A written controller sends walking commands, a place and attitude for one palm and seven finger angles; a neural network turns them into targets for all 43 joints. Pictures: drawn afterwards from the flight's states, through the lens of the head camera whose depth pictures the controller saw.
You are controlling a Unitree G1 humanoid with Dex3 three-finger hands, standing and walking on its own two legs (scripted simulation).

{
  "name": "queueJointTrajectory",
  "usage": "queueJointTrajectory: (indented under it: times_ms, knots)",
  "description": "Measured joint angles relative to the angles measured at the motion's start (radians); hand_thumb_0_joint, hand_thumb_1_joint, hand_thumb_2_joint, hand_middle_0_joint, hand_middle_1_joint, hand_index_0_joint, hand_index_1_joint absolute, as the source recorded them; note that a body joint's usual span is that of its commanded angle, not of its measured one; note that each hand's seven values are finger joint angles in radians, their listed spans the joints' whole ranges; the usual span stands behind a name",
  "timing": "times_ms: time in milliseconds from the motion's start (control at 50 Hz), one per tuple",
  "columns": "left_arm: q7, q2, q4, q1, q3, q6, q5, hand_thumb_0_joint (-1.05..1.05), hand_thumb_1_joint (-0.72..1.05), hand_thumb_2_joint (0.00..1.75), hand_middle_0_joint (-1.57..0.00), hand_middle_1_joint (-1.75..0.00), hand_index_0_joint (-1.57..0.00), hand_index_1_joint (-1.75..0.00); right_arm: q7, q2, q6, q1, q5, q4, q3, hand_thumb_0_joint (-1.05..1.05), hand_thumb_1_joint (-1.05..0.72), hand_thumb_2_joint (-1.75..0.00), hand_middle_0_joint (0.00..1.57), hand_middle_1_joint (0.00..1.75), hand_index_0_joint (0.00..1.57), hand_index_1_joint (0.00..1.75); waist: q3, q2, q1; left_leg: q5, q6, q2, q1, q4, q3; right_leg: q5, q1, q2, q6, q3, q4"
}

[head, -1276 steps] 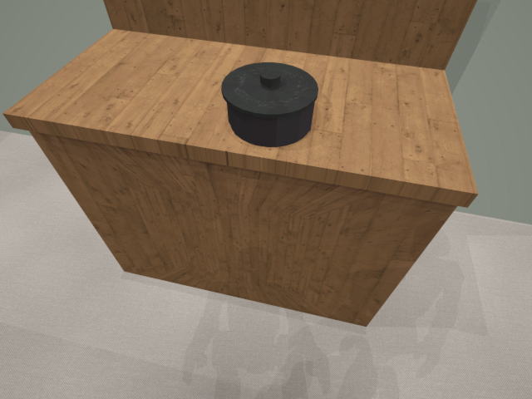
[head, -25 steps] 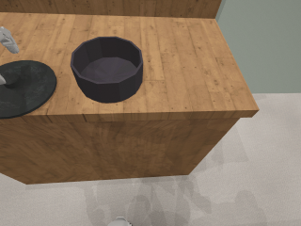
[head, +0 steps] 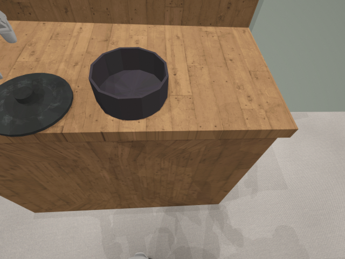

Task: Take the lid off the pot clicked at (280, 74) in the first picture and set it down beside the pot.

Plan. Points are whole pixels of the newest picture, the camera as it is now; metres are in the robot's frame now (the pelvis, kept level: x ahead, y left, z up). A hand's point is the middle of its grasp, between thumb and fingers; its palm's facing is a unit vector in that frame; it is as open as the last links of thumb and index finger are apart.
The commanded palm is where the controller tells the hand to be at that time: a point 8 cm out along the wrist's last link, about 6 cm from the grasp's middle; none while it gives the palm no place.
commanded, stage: raise the empty hand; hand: left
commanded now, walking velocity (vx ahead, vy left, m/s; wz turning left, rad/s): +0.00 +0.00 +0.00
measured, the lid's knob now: (24, 95) +0.48 +0.33 +0.09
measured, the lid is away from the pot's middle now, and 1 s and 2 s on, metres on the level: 0.25 0.25 0.25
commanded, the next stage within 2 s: draw the hand back to the body in 0.42 s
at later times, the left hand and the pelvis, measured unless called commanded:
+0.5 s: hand out of the picture +0.48 +0.33 +0.25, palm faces -0.25 -0.11 -0.96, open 11.1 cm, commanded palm +0.49 +0.33 +0.31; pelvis +0.01 -0.01 +0.01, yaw +0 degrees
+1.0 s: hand out of the picture +0.43 +0.32 +0.24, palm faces -0.19 -0.07 -0.98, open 11.1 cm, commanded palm +0.40 +0.31 +0.30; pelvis +0.01 -0.03 +0.01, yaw +1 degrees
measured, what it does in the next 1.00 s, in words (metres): stands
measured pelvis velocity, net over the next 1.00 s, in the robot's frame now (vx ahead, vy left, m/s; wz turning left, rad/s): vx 0.01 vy -0.03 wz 0.02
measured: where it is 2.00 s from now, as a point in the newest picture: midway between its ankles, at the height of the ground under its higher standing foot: outside the picture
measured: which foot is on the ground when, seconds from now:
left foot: down 0.00-1.00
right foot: down 0.00-1.00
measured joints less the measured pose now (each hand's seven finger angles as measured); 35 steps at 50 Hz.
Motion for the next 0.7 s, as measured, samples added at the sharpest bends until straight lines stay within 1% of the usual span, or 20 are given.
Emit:
queueJointTrajectory:
  times_ms: [40, 120, 200, 340, 460, 580, 660, 700]
  knots:
    - [-0.001, -0.004, -0.005, -0.007, 0.002, 0.0, 0.002, 0.0, -0.09, 0.82, -0.45, -0.71, -0.44, -0.71, 0.0, -0.001, -0.004, 0.0, -0.002, 0.002, 0.0, 0.0, -0.9, -0.9, 0.2, 0.3, 0.21, 0.3, 0.0, 0.002, 0.002, 0.003, 0.0, -0.001, 0.004, -0.006, 0.0, 0.003, 0.004, -0.001, 0.001, 0.0, -0.006]
    - [-0.007, 0.003, 0.007, -0.027, 0.011, 0.006, 0.001, 0.0, -0.09, 0.82, -0.45, -0.71, -0.44, -0.71, 0.0, 0.001, -0.006, -0.003, 0.001, 0.004, 0.004, 0.0, -0.9, -0.9, 0.2, 0.3, 0.21, 0.3, -0.003, -0.001, -0.002, 0.007, 0.0, -0.003, 0.016, -0.018, 0.003, 0.007, 0.013, -0.003, 0.007, 0.003, -0.015]
    - [-0.01, 0.003, 0.034, -0.066, -0.023, 0.028, 0.005, 0.0, -0.09, 0.82, -0.45, -0.71, -0.44, -0.71, 0.003, 0.001, -0.011, 0.0, 0.002, 0.008, 0.006, 0.0, -0.9, -0.9, 0.2, 0.3, 0.21, 0.3, -0.001, -0.002, -0.002, 0.009, -0.001, -0.004, 0.024, -0.027, 0.001, 0.007, 0.021, -0.005, 0.003, 0.001, -0.022]
    - [-0.02, 0.015, 0.02, -0.088, -0.01, 0.039, 0.02, 0.0, -0.09, 0.82, -0.45, -0.71, -0.44, -0.71, 0.007, 0.0, -0.017, 0.003, -0.001, 0.014, 0.006, 0.0, -0.9, -0.9, 0.2, 0.3, 0.21, 0.3, 0.0, 0.001, -0.004, 0.014, -0.004, -0.005, 0.036, -0.046, 0.002, 0.013, 0.032, -0.006, 0.007, 0.002, -0.04]
    - [-0.019, 0.012, 0.048, -0.115, -0.027, 0.058, 0.021, 0.0, -0.09, 0.82, -0.45, -0.71, -0.44, -0.71, 0.017, 0.0, -0.011, 0.003, 0.001, 0.015, 0.004, 0.0, -0.9, -0.9, 0.2, 0.3, 0.21, 0.3, -0.001, 0.002, -0.002, 0.015, -0.009, -0.005, 0.044, -0.056, 0.001, 0.01, 0.037, -0.007, 0.008, 0.002, -0.043]
    - [-0.022, 0.024, 0.04, -0.085, -0.007, 0.057, 0.031, 0.0, -0.09, 0.82, -0.45, -0.71, -0.44, -0.71, 0.016, 0.0, -0.003, -0.005, 0.0, 0.009, 0.003, 0.0, -0.9, -0.9, 0.2, 0.3, 0.21, 0.3, 0.006, 0.002, -0.006, 0.016, -0.014, -0.001, 0.051, -0.063, 0.001, 0.01, 0.04, -0.003, 0.009, 0.003, -0.046]
    - [-0.022, 0.032, -0.023, -0.033, 0.041, 0.045, 0.023, 0.0, -0.09, 0.82, -0.45, -0.71, -0.44, -0.71, 0.02, 0.0, 0.005, -0.005, 0.0, -0.004, -0.005, 0.0, -0.9, -0.9, 0.2, 0.3, 0.2, 0.3, 0.003, 0.003, -0.004, 0.016, -0.019, 0.001, 0.059, -0.071, 0.002, 0.009, 0.046, -0.001, 0.005, 0.004, -0.05]
    - [-0.02, 0.035, -0.05, -0.005, 0.057, 0.044, 0.013, 0.0, -0.09, 0.82, -0.45, -0.71, -0.44, -0.71, 0.025, -0.001, 0.013, -0.008, 0.002, -0.011, -0.01, 0.0, -0.9, -0.9, 0.2, 0.3, 0.2, 0.3, 0.002, 0.005, -0.002, 0.015, -0.021, 0.002, 0.065, -0.073, 0.003, 0.007, 0.05, 0.0, 0.004, 0.005, -0.05]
